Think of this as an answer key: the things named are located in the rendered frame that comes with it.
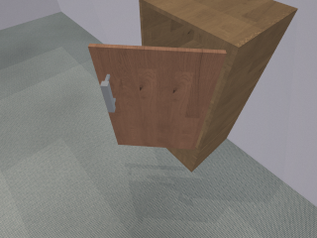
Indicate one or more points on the handle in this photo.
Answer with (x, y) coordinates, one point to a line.
(107, 94)

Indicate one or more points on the cupboard door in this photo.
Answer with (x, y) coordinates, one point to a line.
(162, 93)

